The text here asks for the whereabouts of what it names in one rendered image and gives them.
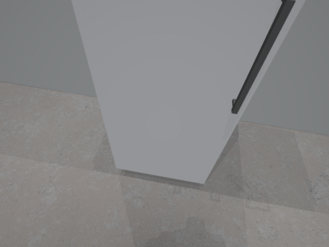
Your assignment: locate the fridge door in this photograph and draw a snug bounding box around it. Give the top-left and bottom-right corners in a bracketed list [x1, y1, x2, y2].
[71, 0, 305, 184]

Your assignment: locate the handle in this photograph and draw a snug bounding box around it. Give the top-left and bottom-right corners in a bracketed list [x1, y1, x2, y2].
[231, 0, 296, 114]

